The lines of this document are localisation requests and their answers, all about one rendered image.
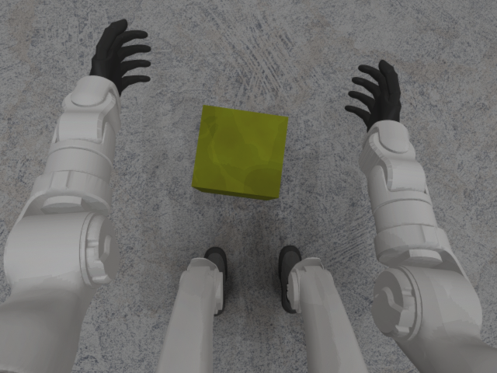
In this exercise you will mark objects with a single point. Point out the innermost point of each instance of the left robot thigh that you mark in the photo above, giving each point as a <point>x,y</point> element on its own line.
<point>188,343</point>

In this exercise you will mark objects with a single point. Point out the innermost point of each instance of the left robot foot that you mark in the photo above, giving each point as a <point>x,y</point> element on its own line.
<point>217,256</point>

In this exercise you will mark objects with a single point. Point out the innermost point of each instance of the left robot upper arm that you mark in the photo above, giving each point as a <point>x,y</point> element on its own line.
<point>54,263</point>

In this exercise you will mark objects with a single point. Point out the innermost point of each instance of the right robot upper arm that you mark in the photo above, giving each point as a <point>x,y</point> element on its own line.
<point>434,316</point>

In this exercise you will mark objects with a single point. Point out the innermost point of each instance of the left robot hand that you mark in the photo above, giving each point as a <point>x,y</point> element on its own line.
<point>107,62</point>

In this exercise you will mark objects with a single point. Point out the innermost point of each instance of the robot left forearm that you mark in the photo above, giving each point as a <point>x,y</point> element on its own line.
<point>80,159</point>

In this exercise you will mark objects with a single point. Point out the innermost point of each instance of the right robot hand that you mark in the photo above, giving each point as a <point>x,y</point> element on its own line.
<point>386,104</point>

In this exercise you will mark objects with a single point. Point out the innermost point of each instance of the robot right forearm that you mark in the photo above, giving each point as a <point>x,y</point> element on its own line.
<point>407,232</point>

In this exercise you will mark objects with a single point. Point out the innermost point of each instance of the carton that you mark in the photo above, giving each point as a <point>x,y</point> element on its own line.
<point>240,153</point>

